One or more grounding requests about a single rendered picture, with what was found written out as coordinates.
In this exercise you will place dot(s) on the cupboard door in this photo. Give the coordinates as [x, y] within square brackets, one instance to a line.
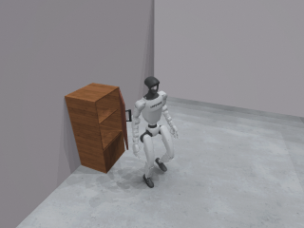
[123, 118]

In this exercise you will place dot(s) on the robot left shin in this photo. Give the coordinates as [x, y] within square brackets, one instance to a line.
[164, 159]

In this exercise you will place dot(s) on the robot left hand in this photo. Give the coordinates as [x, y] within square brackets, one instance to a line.
[174, 131]

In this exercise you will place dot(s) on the robot left upper arm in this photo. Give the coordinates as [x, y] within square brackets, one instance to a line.
[164, 96]

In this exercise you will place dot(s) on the robot torso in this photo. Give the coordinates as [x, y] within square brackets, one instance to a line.
[152, 113]

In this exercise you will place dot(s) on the robot right upper arm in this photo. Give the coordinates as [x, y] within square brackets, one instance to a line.
[139, 106]

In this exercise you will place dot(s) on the handle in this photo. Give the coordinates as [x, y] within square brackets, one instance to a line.
[129, 114]

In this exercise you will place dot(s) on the robot left forearm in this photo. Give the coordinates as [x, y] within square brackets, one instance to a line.
[168, 117]

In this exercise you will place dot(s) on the robot right forearm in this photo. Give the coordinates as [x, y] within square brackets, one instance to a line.
[135, 132]

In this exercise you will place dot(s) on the robot right hand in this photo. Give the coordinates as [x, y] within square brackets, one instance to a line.
[136, 149]

